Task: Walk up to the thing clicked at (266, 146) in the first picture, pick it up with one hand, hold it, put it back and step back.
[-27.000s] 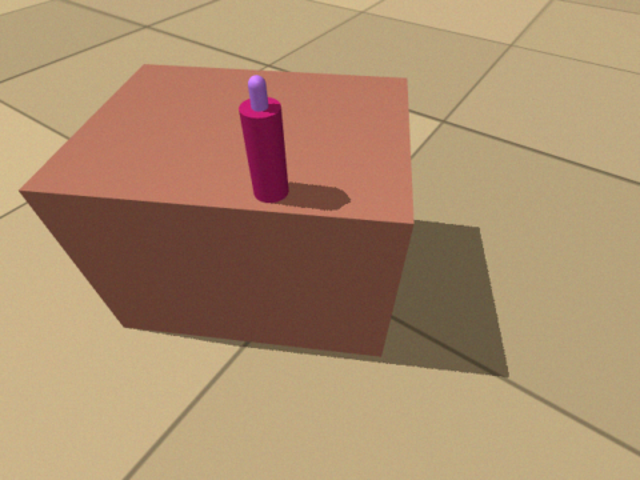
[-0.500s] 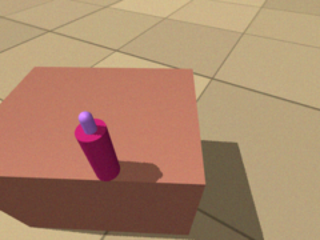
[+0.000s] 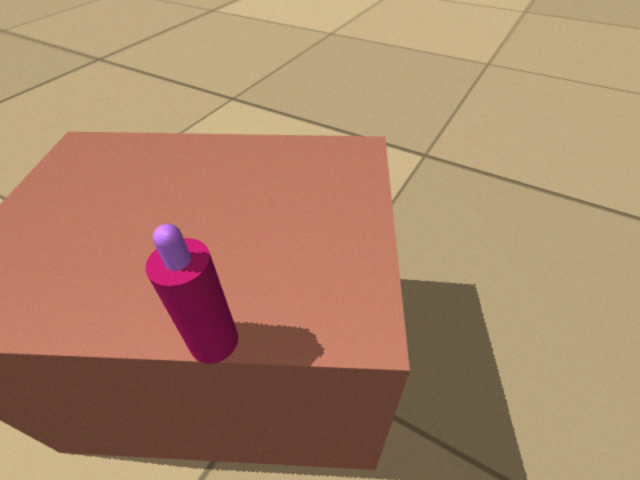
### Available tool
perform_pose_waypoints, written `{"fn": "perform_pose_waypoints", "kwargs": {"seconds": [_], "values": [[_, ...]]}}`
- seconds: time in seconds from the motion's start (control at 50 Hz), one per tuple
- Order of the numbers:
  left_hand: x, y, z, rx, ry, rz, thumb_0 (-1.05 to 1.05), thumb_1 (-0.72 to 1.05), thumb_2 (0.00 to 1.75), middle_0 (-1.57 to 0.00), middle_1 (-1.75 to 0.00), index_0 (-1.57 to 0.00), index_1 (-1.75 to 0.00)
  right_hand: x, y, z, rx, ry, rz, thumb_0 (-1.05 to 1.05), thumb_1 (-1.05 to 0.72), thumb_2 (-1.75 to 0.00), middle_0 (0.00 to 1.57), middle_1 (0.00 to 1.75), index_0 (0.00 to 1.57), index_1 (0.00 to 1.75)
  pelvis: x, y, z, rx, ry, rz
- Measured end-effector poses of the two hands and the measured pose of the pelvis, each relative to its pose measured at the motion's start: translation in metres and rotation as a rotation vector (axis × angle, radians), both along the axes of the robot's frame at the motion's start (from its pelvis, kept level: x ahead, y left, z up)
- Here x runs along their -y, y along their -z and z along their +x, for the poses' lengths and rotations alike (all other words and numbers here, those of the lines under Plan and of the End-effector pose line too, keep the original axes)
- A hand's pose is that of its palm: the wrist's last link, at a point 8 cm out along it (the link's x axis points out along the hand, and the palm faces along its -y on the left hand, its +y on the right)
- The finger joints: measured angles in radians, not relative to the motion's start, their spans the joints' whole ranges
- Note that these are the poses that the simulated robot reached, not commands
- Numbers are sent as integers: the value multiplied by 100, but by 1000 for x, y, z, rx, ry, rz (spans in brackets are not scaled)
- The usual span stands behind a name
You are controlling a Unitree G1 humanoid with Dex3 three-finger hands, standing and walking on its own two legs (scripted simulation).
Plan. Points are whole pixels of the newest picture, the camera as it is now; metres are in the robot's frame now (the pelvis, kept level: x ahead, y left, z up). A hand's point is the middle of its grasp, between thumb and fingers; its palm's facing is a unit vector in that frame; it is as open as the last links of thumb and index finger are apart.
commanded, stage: stand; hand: left
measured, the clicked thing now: (193, 294) +0.39 +0.21 +0.01
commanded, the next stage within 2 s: step back in 0.84 s
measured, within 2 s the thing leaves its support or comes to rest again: neither
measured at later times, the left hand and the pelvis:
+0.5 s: hand out of the picture +0.07 +0.25 -0.15, palm faces -0.01 -0.94 -0.35, open 7.4 cm; pelvis +0.00 +0.00 +0.00, yaw +0 degrees
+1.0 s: hand out of the picture +0.08 +0.27 -0.16, palm faces -0.01 -0.93 -0.37, open 7.3 cm; pelvis -0.03 +0.01 -0.01, yaw +0 degrees
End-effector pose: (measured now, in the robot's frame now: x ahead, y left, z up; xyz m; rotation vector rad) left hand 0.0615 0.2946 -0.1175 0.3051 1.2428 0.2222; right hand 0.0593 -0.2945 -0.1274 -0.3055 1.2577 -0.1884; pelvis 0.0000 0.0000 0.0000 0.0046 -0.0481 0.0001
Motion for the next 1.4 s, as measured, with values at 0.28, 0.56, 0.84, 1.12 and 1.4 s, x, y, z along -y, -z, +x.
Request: {"fn": "perform_pose_waypoints", "kwargs": {"seconds": [0.28,0.56,0.84,1.12,1.4], "values": [[2,-1,2,9,10,2,0,90,90,-21,-30,-21,-30,3,1,-7,-8,4,2,0,-90,-90,20,30,20,29,3,0,-1,-1,3,-1],[2,-1,7,9,21,0,0,90,90,-20,-30,-21,-30,4,0,-10,-15,8,-2,0,-90,-90,20,30,20,29,2,0,0,-5,7,-1],[2,-1,13,7,29,0,0,90,90,-20,-30,-21,-30,4,0,-4,-14,7,-2,0,-90,-90,20,30,20,29,2,0,4,-13,9,0],[-53,17,23,91,71,43,0,90,90,-21,-30,-21,-30,-6,1,-33,-9,11,-97,0,-91,-90,20,30,20,29,-41,24,-50,-31,-15,-15],[-90,24,-37,36,71,-1,0,91,90,-20,-30,-21,-30,-66,-20,-102,-22,35,-120,0,-90,-90,21,30,20,30,-83,11,-96,-39,31,-30]]}}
